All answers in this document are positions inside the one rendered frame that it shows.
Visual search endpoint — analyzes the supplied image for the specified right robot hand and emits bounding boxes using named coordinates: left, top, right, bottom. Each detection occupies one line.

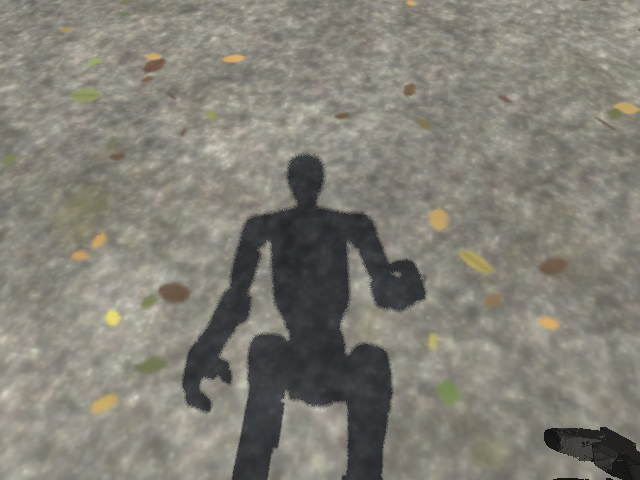
left=544, top=427, right=640, bottom=480

